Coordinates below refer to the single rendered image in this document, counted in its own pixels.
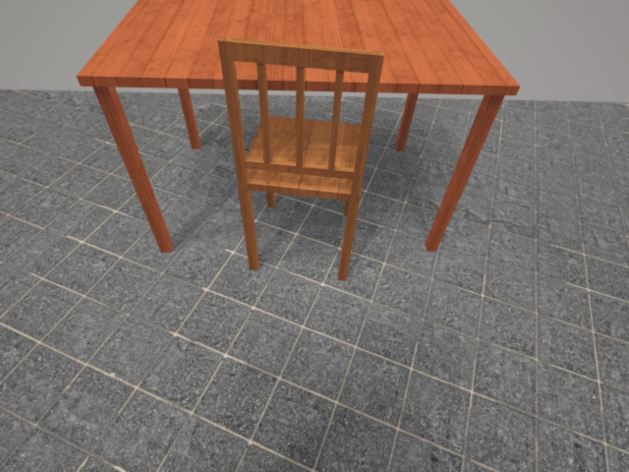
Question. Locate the table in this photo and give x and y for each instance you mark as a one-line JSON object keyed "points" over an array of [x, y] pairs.
{"points": [[172, 44]]}

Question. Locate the chair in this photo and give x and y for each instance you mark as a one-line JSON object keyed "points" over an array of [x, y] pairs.
{"points": [[297, 156]]}

